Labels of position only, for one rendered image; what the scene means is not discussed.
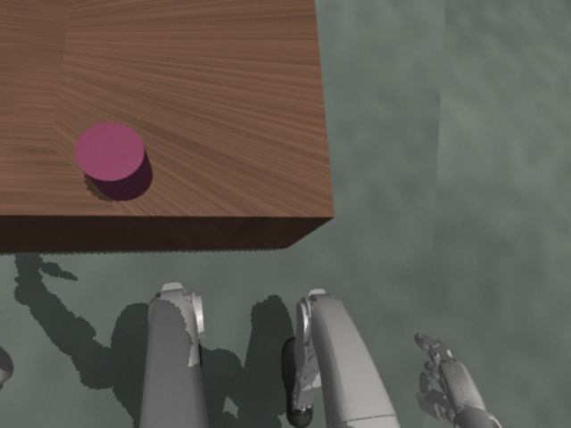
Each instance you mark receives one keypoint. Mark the right robot foot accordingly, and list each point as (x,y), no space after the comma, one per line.
(296,417)

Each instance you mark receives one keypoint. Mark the can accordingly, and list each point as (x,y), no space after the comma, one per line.
(113,156)

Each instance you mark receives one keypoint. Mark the right robot arm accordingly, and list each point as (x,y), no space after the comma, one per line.
(475,418)

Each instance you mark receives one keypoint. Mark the right robot hand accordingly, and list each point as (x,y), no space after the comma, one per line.
(453,377)

